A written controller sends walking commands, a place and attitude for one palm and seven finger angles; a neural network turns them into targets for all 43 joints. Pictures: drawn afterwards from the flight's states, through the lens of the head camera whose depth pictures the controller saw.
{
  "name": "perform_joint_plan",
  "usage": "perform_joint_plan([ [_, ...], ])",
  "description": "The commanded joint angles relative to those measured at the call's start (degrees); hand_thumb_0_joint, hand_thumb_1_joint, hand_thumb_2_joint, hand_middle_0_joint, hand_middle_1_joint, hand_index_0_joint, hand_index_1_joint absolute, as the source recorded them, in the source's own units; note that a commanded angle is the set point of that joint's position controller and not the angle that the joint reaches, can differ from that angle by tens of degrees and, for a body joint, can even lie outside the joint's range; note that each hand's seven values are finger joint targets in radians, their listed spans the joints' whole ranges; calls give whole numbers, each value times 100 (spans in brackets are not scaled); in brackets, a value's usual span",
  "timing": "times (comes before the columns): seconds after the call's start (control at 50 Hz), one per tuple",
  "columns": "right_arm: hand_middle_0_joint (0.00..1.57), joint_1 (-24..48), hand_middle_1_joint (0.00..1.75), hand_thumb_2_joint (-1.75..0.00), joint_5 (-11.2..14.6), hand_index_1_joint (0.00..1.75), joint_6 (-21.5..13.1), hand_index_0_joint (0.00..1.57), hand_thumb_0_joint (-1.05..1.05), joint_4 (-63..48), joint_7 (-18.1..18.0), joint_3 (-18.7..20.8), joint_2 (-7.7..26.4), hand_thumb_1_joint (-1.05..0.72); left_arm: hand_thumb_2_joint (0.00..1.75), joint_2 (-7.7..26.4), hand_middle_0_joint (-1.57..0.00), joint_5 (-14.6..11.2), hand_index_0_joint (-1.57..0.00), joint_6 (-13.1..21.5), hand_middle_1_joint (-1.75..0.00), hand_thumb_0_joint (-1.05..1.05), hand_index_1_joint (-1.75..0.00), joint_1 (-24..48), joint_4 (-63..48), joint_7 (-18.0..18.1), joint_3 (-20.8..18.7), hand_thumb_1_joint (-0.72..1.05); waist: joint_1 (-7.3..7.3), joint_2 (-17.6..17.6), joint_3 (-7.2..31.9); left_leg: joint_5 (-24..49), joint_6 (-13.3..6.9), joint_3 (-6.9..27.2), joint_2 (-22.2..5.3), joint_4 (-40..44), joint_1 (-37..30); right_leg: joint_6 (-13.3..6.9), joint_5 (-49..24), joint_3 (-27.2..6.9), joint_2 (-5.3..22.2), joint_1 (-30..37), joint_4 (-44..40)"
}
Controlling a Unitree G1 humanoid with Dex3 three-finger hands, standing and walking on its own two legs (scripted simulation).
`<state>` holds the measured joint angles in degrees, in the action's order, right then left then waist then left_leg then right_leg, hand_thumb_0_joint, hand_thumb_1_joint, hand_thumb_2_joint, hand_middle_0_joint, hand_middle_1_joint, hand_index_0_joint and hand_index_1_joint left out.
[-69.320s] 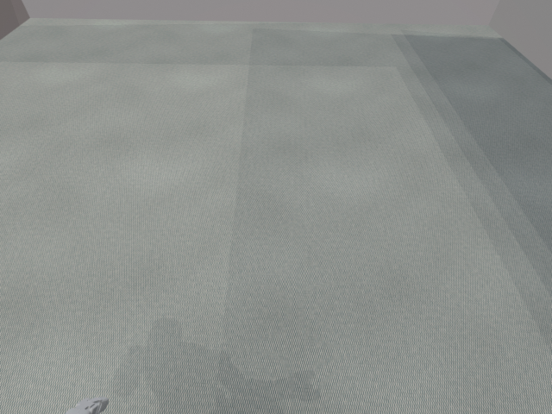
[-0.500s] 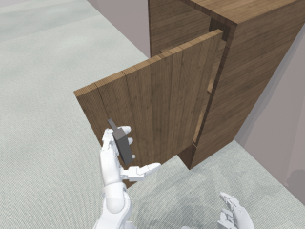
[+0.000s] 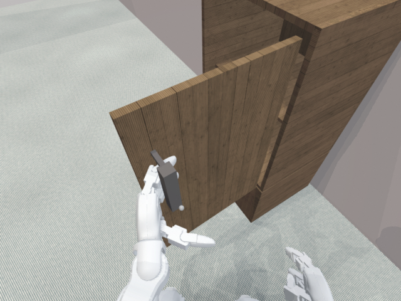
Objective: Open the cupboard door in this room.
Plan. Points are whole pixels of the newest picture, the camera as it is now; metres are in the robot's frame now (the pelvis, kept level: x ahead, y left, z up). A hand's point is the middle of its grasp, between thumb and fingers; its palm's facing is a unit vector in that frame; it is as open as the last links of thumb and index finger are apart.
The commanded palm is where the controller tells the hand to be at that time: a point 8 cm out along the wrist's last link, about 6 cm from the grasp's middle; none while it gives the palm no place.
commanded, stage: slide the hand sideways off the handle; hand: left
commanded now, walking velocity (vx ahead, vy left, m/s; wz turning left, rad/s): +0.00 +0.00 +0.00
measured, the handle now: (165, 181) +0.34 +0.09 +0.06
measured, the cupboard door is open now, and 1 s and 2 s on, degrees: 93 95 95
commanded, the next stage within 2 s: draw the hand back to the body in 1.12 s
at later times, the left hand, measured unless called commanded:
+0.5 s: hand (171, 234) +0.23 +0.07 +0.06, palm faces -0.18 -0.98 -0.02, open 16.2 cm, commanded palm +0.21 +0.13 +0.06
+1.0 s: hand (134, 252) +0.20 +0.12 +0.06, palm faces -0.09 -1.00 -0.03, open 16.2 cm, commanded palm +0.17 +0.18 +0.06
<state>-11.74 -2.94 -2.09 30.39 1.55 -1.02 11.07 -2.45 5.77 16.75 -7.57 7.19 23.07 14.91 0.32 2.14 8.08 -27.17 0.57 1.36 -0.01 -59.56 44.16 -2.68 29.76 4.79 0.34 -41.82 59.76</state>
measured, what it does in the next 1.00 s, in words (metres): stands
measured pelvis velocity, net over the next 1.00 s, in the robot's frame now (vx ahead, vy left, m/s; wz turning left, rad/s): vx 0.01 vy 0.01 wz -0.02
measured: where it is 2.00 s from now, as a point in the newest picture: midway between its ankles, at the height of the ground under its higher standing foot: outside the picture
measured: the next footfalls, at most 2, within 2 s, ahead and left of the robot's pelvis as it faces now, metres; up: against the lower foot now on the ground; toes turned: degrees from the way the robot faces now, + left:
none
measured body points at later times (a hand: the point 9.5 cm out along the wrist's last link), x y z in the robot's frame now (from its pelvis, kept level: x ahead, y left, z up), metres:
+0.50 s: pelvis +0.00 +0.02 -0.01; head +0.04 +0.00 +0.44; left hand +0.24 +0.12 +0.06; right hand +0.16 -0.21 -0.09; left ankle +0.02 +0.13 -0.67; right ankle +0.00 -0.09 -0.67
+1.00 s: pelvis +0.01 +0.01 -0.02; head +0.06 +0.00 +0.43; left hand +0.20 +0.18 +0.06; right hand +0.19 -0.22 -0.09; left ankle +0.02 +0.13 -0.67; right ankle +0.00 -0.09 -0.67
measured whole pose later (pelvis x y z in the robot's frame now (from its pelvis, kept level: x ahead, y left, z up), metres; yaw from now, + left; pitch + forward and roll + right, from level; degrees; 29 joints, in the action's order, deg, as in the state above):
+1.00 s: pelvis +0.01 +0.01 -0.02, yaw -1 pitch +13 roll -1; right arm -14.9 0.9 -1.9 21.5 -1.1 -0.2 12.9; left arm 9.1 -8.2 20.3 -32.9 -14.4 -6.4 4.1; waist 0.2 2.5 8.5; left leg -30.9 0.0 0.9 -0.7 -65.6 48.1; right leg -2.0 32.4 4.3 -0.3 -45.4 64.5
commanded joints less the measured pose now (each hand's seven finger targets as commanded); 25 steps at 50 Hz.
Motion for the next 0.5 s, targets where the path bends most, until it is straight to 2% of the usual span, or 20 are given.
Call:
perform_joint_plan([
  [0.0, 20, 117, 30, -90, 190, 30, -293, 20, 0, -1025, -122, 255, 673, -90, 30, 452, -15, -235, -15, 842, -30, 0, -30, 1117, -1828, -2308, 664, -50, 376, -313, 1447, 1255, -273, -55, 125, 477, -948, 99, -2268, -567, 101, 727, -986],
  [0.04, 20, 177, 30, -90, 302, 30, -323, 20, 0, -1228, -174, 213, 640, -90, 30, 315, -15, -812, -15, 729, -30, 0, -30, 893, -1953, -2685, 469, -50, 303, -373, 1225, 987, -250, -23, 121, 596, -923, 102, -1749, -491, 43, 687, -1108],
  [0.06, 20, 217, 30, -90, 343, 30, -341, 20, 0, -1294, -183, 186, 629, -90, 30, 148, -15, -1037, -15, 616, -30, 0, -30, 806, -1925, -2689, 433, -50, 282, -452, 1079, 882, -246, 4, 122, 658, -909, 98, -1504, -448, 13, 649, -1185],
  [0.1, 20, 238, 30, -90, 352, 30, -348, 20, 0, -1358, -199, 186, 662, -90, 30, 224, -15, -1204, -15, 481, -30, 0, -30, 489, -1833, -2457, 74, -50, 174, -713, 826, 596, -198, 38, 102, 742, -766, 119, -973, -350, -9, 494, -1226],
  [0.12, 20, 252, 30, -90, 336, 30, -347, 20, 0, -1388, -194, 183, 680, -90, 30, 262, -15, -1169, -15, 470, -30, 0, -30, 587, -1967, -2290, -10, -50, 155, -719, 887, 593, -203, 54, 112, 749, -755, 112, -919, -316, -18, 488, -1167],
  [0.16, 20, 215, 30, -90, 305, 30, -341, 20, 0, -1452, -148, 208, 682, -90, 30, 398, -15, -968, -15, 477, -30, 0, -30, 221, -2058, -1992, -150, -50, 30, -529, 989, 733, -192, 49, 109, 737, -764, 72, -1036, -270, -36, 488, -990],
  [0.22, 20, 144, 30, -90, 260, 30, -287, 20, 0, -1538, -67, 229, 666, -90, 30, 383, -15, -622, -15, 525, -30, 0, -30, 78, -2168, -1782, -13, -50, 110, -471, 980, 745, -188, 23, 84, 646, -725, 70, -1100, -262, -25, 277, -835],
  [0.26, 20, 75, 30, -90, 251, 30, -241, 20, 0, -1588, -34, 245, 680, -90, 30, 488, -15, -530, -15, 523, -30, 0, -30, -302, -2194, -1743, -71, -50, 56, -515, 1004, 773, -186, 40, 66, 657, -661, 46, -1112, -261, -54, 333, -797],
  [0.3, 20, 82, 30, -90, 260, 30, -189, 20, 0, -1648, -44, 230, 686, -90, 30, 610, -15, -516, -15, 519, -30, 0, -30, -277, -2278, -1779, -112, -50, 96, -586, 879, 631, -196, 2, 75, 633, -526, 68, -1020, -330, -33, 336, -856],
  [0.34, 20, 98, 30, -90, 275, 30, -147, 20, 0, -1684, -68, 217, 678, -90, 30, 729, -15, -536, -15, 501, -30, 0, -30, -299, -2397, -1827, -225, -50, 72, -435, 834, 539, -192, -6, 79, 648, -511, 60, -894, -336, -46, 311, -864],
  [0.36, 20, 86, 30, -90, 274, 30, -143, 20, 0, -1690, -83, 221, 687, -90, 30, 782, -15, -590, -15, 487, -30, 0, -30, -345, -2489, -1856, -322, -50, 34, -401, 983, 612, -197, 4, 78, 651, -545, 47, -952, -345, -60, 416, -851],
  [0.38, 20, 98, 30, -90, 287, 30, -142, 20, 0, -1712, -94, 217, 665, -90, 30, 741, -15, -644, -15, 476, -30, 0, -30, -503, -2510, -1906, -303, -50, 48, -439, 951, 625, -196, -26, 77, 635, -573, 69, -1001, -353, -64, 393, -882],
  [0.4, 20, 71, 30, -90, 302, 30, -139, 20, 0, -1710, -110, 211, 678, -90, 30, 824, -15, -725, -15, 465, -30, 0, -30, -591, -2562, -1929, -444, -50, 26, -416, 970, 658, -187, -28, 80, 634, -559, 66, -1051, -348, -71, 442, -874],
  [0.44, 20, 59, 30, -90, 320, 30, -161, 20, 0, -1746, -118, 198, 663, -90, 30, 688, -15, -816, -15, 449, -30, 0, -30, -751, -2727, -2004, -320, -50, 57, -315, 936, 727, -172, -16, 76, 657, -624, 70, -1154, -290, -87, 434, -846],
  [0.48, 20, 56, 30, -90, 325, 30, -179, 20, 0, -1763, -126, 197, 664, -90, 30, 753, -15, -912, -15, 426, -30, 0, -30, -1111, -2776, -2027, -440, -50, 16, -345, 944, 856, -174, -19, 75, 636, -628, 71, -1312, -278, -100, 491, -828],
])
